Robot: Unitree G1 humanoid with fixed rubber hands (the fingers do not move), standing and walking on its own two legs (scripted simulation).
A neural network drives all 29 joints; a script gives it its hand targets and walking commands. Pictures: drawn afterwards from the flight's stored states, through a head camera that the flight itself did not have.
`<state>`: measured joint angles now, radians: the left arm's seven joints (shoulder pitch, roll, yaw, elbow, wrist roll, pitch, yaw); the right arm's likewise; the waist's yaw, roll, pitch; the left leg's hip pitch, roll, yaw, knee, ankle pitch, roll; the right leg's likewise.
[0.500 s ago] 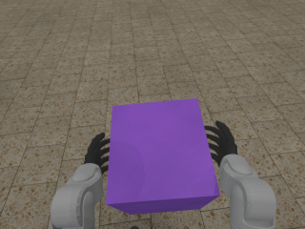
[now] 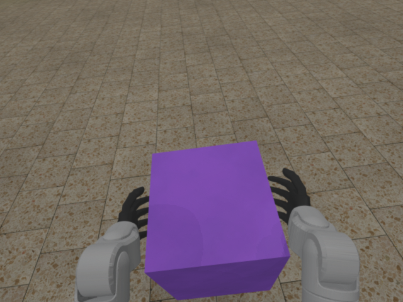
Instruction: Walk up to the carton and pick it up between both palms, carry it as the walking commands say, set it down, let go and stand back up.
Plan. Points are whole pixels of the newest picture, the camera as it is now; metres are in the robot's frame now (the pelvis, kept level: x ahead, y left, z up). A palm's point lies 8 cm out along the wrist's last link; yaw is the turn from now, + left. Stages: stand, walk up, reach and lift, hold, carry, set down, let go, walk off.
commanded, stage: carry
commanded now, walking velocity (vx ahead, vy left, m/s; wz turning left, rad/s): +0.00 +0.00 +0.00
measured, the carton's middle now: (214, 225) +0.27 -0.01 +0.02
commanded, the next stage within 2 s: none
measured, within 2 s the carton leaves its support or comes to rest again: neither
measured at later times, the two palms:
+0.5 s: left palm (127, 185) +0.35 +0.17 +0.06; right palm (261, 166) +0.37 -0.11 +0.08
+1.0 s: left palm (125, 157) +0.41 +0.18 +0.09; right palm (252, 138) +0.43 -0.10 +0.10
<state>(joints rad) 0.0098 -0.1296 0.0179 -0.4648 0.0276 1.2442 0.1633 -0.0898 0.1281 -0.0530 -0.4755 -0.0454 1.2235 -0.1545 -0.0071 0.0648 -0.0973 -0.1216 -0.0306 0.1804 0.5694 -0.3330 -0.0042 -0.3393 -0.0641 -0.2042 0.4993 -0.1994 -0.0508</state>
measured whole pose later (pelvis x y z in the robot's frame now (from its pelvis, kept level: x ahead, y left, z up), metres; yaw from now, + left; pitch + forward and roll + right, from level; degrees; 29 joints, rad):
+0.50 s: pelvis +0.11 +0.03 -0.01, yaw +0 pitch +4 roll -1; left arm 0.02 -0.13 0.02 -0.46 0.02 1.22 0.18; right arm -0.08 0.13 -0.06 -0.44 -0.03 1.17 -0.15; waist 0.00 0.05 -0.10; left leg -0.15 0.00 0.18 0.59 -0.47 0.05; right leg -0.26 -0.05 -0.18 0.59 -0.40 0.01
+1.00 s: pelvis +0.19 +0.04 -0.01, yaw +0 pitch +2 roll +0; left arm 0.04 -0.13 0.01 -0.48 0.04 1.22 0.18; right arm -0.06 0.13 -0.05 -0.45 -0.03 1.16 -0.14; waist 0.00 0.03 -0.15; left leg -0.19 -0.02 0.13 0.56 -0.41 0.06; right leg -0.17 -0.06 -0.11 0.57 -0.43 0.01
